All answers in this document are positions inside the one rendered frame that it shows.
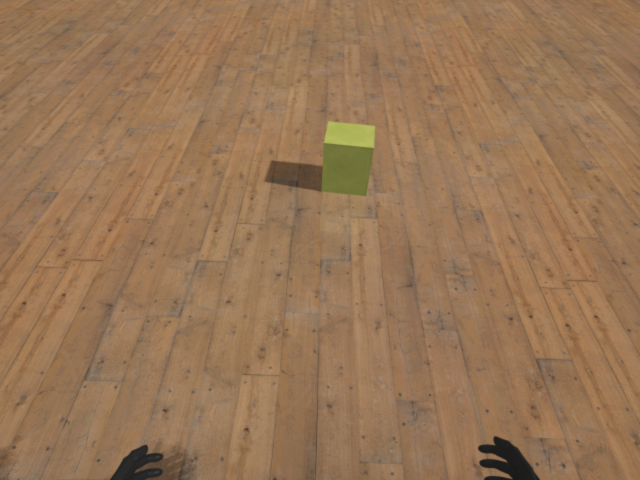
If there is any left robot hand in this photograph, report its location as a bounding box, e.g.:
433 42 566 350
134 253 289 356
110 445 163 480

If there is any right robot hand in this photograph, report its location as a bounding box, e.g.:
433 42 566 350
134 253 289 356
478 436 540 480

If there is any carton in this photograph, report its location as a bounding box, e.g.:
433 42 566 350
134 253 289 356
322 121 375 196

